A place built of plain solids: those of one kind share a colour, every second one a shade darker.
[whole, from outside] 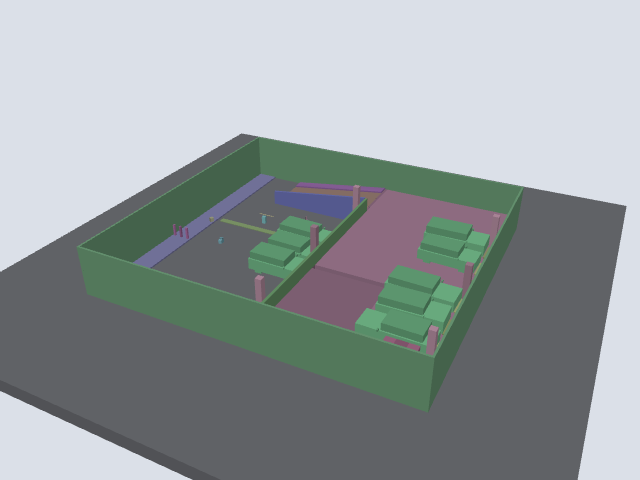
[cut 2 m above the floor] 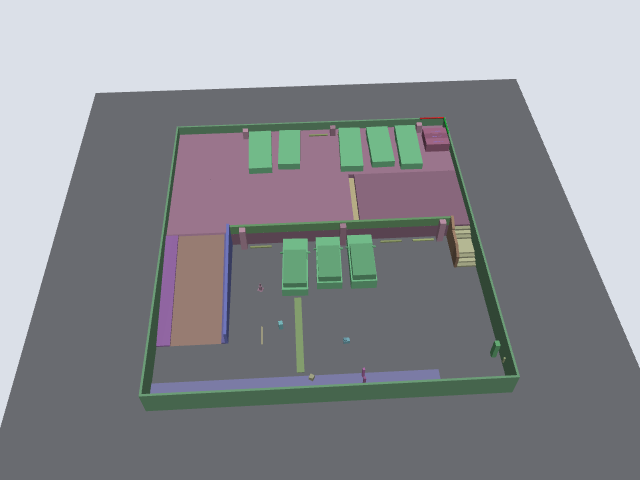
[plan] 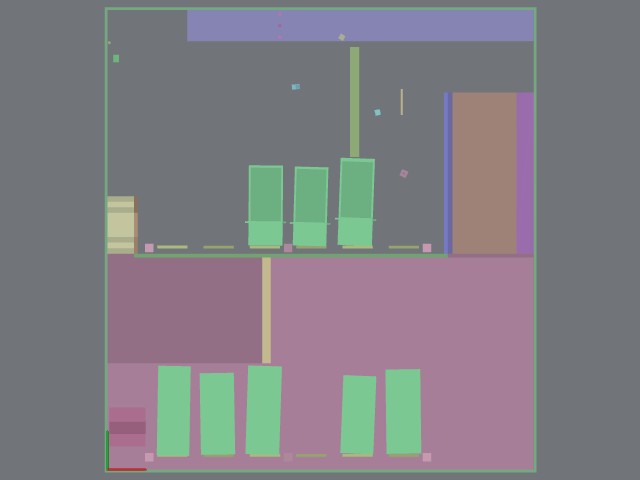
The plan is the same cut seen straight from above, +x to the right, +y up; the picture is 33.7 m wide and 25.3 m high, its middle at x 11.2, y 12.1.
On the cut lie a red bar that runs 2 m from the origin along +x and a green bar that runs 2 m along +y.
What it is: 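A basement split-level car park deck of the 2000s; 22.5 x 24.2 m, two half-decks side by side, the upper one 1.22 m above the lower, 2.55 m to the soffit over the upper one; a stair core of 8 risers of 0.152 m and treads of 0.29 m with a mid landing; a car ramp of 1 in 7.0; drive aisles of 6.39 and 6.18 m, bays of 2.44 x 4.8 m, a walkway of 1.65 m with a kerb of about 0.12 m, a stair door of 0.92 x 2.1 m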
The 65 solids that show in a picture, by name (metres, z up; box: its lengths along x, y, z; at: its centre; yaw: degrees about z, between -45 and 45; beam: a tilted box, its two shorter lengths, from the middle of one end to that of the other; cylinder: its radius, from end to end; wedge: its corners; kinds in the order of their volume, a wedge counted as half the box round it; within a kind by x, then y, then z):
{
 "upper_deck_1": {"box": [8.15, 5.6, 1.27], "at": [4.08, 8.39, 0.58]},
 "upper_deck_2": {"box": [22.46, 5.6, 1.27], "at": [11.23, 2.8, 0.58]},
 "upper_deck_3": {"box": [22.46, 0.2, 1.27], "at": [11.23, 11.28, 0.58]},
 "upper_deck_4": {"box": [13.86, 5.6, 1.27], "at": [15.53, 8.39, 0.58]},
 "car_1": {"box": [1.52, 2.57, 0.52], "at": [3.48, 2.58, 2.39], "yaw": -0.9},
 "car_2": {"box": [1.72, 4.72, 0.73], "at": [3.49, 3.1, 1.76], "yaw": -0.9},
 "car_3": {"box": [1.61, 2.89, 0.53], "at": [5.78, 3.54, 2.53], "yaw": 1.0},
 "car_4": {"box": [1.81, 4.3, 0.86], "at": [5.79, 2.94, 1.83], "yaw": 1.0},
 "car_5": {"box": [1.79, 4.67, 0.75], "at": [8.23, 3.13, 1.77], "yaw": -1.8},
 "car_6": {"box": [1.59, 2.99, 0.5], "at": [8.25, 3.77, 2.39], "yaw": -1.8},
 "car_7": {"box": [1.81, 4.22, 0.86], "at": [8.34, 13.92, 0.61], "yaw": -0.4},
 "car_8": {"box": [1.61, 2.82, 0.55], "at": [8.34, 14.5, 1.32], "yaw": -0.4},
 "car_9": {"box": [1.77, 4.17, 0.74], "at": [10.7, 13.87, 0.55], "yaw": -1.6},
 "car_10": {"box": [1.57, 2.8, 0.53], "at": [10.72, 14.43, 1.19], "yaw": -1.6},
 "car_11": {"box": [1.81, 4.6, 0.75], "at": [13.11, 14.11, 0.56], "yaw": -2.0},
 "car_12": {"box": [1.61, 2.96, 0.5], "at": [13.13, 14.75, 1.18], "yaw": -2.0},
 "car_13": {"box": [1.74, 4.12, 0.76], "at": [13.22, 2.89, 1.78], "yaw": -2.3},
 "car_14": {"box": [1.54, 2.74, 0.53], "at": [13.24, 3.43, 2.42], "yaw": -2.3},
 "car_15": {"box": [1.84, 4.45, 0.9], "at": [15.59, 3.06, 1.85], "yaw": 0.7},
 "car_16": {"box": [1.64, 3.02, 0.57], "at": [15.59, 3.67, 2.58], "yaw": 0.7},
 "wall_1": {"box": [0.15, 24.52, 3.85], "at": [-0.07, 12.11, 1.87]},
 "wall_2": {"box": [22.76, 0.15, 3.85], "at": [11.23, -0.07, 1.87]},
 "wall_3": {"box": [22.76, 0.15, 3.85], "at": [11.23, 24.3, 1.87]},
 "wall_4": {"box": [0.15, 24.52, 3.85], "at": [22.54, 12.11, 1.87]},
 "car_ramp_1": {"wedge": [[17.94, 11.38, -0.05], [17.94, 11.38, 1.22], [17.94, 19.87, -0.05], [17.94, 19.87, 0.0], [22.46, 11.38, -0.05], [22.46, 11.38, 1.22], [22.46, 19.87, -0.05], [22.46, 19.87, 0.0]]},
 "stair_step_1": {"box": [1.4, 0.34, 1.12], "at": [0.7, 11.5, 0.51]},
 "stair_step_2": {"box": [1.4, 0.63, 0.96], "at": [0.7, 11.65, 0.43]},
 "stair_step_3": {"box": [1.4, 0.93, 0.81], "at": [0.7, 11.79, 0.36]},
 "stair_step_4": {"box": [1.4, 2.21, 0.66], "at": [0.7, 12.43, 0.28]},
 "stair_step_5": {"box": [1.4, 2.5, 0.51], "at": [0.7, 12.58, 0.2]},
 "stair_step_6": {"box": [1.4, 2.79, 0.35], "at": [0.7, 12.72, 0.13]},
 "stair_step_7": {"box": [1.4, 3.08, 0.2], "at": [0.7, 12.87, 0.05]},
 "bike_hold_1": {"box": [1.92, 0.76, 1.29], "at": [1.05, 1.6, 1.81]},
 "bike_hold_2": {"box": [1.92, 0.76, 1.29], "at": [1.05, 2.25, 1.81]},
 "bike_hold_3": {"box": [1.92, 0.76, 1.29], "at": [1.05, 2.9, 1.81]},
 "ramp_footway_1": {"wedge": [[21.56, 11.38, -0.05], [21.56, 11.38, 1.34], [21.56, 19.87, -0.05], [21.56, 19.87, 0.12], [22.46, 11.38, -0.05], [22.46, 11.38, 1.34], [22.46, 19.87, -0.05], [22.46, 19.87, 0.12]]},
 "walkway_1": {"box": [18.26, 1.65, 0.17], "at": [13.33, 23.39, 0.03]},
 "column_1": {"box": [0.45, 0.45, 2.6], "at": [2.2, 0.65, 2.47]},
 "column_2": {"box": [0.45, 0.45, 3.82], "at": [2.2, 11.68, 1.86]},
 "column_3": {"box": [0.45, 0.45, 2.6], "at": [9.52, 0.65, 2.47]},
 "column_4": {"box": [0.45, 0.45, 3.82], "at": [9.52, 11.68, 1.86]},
 "column_5": {"box": [0.45, 0.45, 2.6], "at": [16.84, 0.65, 2.47]},
 "column_6": {"box": [0.45, 0.45, 3.82], "at": [16.84, 11.68, 1.86]},
 "split_parapet_1": {"box": [16.54, 0.2, 1.14], "at": [9.67, 11.28, 1.74]},
 "drain_bed_1": {"box": [0.47, 5.6, 0.87], "at": [8.38, 8.39, 0.38]},
 "ramp_guard_1": {"wedge": [[17.74, 11.38, -0.05], [17.74, 11.38, 2.39], [17.74, 19.87, -0.05], [17.74, 19.87, 1.17], [17.94, 11.38, -0.05], [17.94, 11.38, 2.39], [17.94, 19.87, -0.05], [17.94, 19.87, 1.17]]},
 "ramp_kerb_1": {"wedge": [[17.94, 11.38, -0.05], [17.94, 11.38, 1.34], [17.94, 19.87, -0.05], [17.94, 19.87, 0.12], [18.19, 11.38, -0.05], [18.19, 11.38, 1.34], [18.19, 19.87, -0.05], [18.19, 19.87, 0.12]]},
 "stair_guard_1": {"wedge": [[1.4, 11.38, -0.05], [1.4, 11.38, 2.27], [1.4, 12.26, -0.05], [1.4, 12.26, 1.81], [1.6, 11.38, -0.05], [1.6, 11.38, 2.27], [1.6, 12.26, -0.05], [1.6, 12.26, 1.81]]},
 "stair_guard_2": {"wedge": [[1.4, 13.54, -0.05], [1.4, 13.54, 1.66], [1.4, 14.41, -0.05], [1.4, 14.41, 1.2], [1.6, 13.54, -0.05], [1.6, 13.54, 1.66], [1.6, 14.41, -0.05], [1.6, 14.41, 1.2]]},
 "stair_guard_3": {"box": [0.2, 1.28, 1.71], "at": [1.5, 12.9, 0.8]},
 "wheelstop_1": {"box": [1.6, 0.15, 0.15], "at": [3.42, 0.75, 1.24]},
 "wheelstop_2": {"box": [1.6, 0.15, 0.15], "at": [3.42, 11.73, 0.03]},
 "wheelstop_3": {"box": [1.6, 0.15, 0.15], "at": [5.86, 0.75, 1.24]},
 "wheelstop_4": {"box": [1.6, 0.15, 0.15], "at": [5.86, 11.73, 0.03]},
 "wheelstop_5": {"box": [1.6, 0.15, 0.15], "at": [8.3, 0.75, 1.24]},
 "wheelstop_6": {"box": [1.6, 0.15, 0.15], "at": [8.3, 11.73, 0.03]},
 "wheelstop_7": {"box": [1.6, 0.15, 0.15], "at": [10.74, 0.75, 1.24]},
 "wheelstop_8": {"box": [1.6, 0.15, 0.15], "at": [10.74, 11.73, 0.03]},
 "wheelstop_9": {"box": [1.6, 0.15, 0.15], "at": [13.18, 0.75, 1.24]},
 "wheelstop_10": {"box": [1.6, 0.15, 0.15], "at": [13.18, 11.73, 0.03]},
 "wheelstop_11": {"box": [1.6, 0.15, 0.15], "at": [15.62, 0.75, 1.24]},
 "wheelstop_12": {"box": [1.6, 0.15, 0.15], "at": [15.62, 11.73, 0.03]},
 "hump_1": {"box": [0.49, 5.79, 0.1], "at": [13.03, 19.38, 0.0]},
 "pay_station_1": {"box": [0.3, 0.4, 1.5], "at": [0.45, 21.67, 0.7]},
 "cable_cover_1": {"box": [0.11, 1.38, 0.07], "at": [15.51, 19.38, -0.02]}
}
